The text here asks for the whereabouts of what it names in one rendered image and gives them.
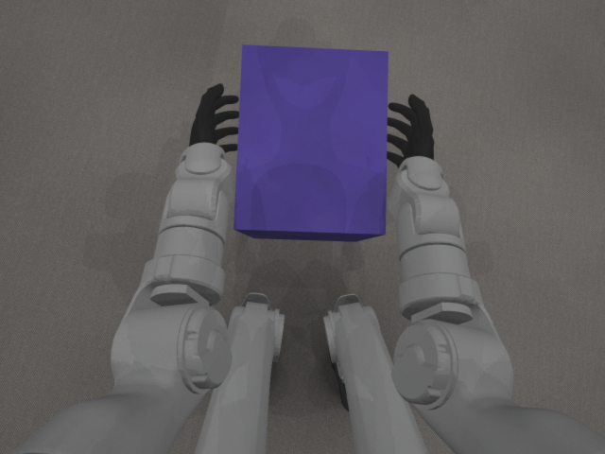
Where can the left robot shin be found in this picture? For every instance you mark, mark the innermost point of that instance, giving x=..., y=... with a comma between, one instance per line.
x=251, y=297

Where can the robot left upper arm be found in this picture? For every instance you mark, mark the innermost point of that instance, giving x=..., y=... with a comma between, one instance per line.
x=164, y=360

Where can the robot right upper arm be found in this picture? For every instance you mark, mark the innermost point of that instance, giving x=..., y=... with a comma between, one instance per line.
x=459, y=379

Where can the right robot hand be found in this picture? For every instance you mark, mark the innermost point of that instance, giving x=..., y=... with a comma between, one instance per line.
x=419, y=135

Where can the carton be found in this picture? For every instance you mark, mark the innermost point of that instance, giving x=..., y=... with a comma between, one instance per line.
x=312, y=143

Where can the robot right forearm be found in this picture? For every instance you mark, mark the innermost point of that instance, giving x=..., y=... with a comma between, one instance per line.
x=435, y=274

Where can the robot left forearm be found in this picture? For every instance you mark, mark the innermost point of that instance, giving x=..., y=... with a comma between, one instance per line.
x=186, y=267

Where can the robot right thigh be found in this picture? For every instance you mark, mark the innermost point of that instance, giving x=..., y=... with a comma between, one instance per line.
x=382, y=421

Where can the left robot hand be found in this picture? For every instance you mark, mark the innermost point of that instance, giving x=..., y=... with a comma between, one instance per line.
x=203, y=129

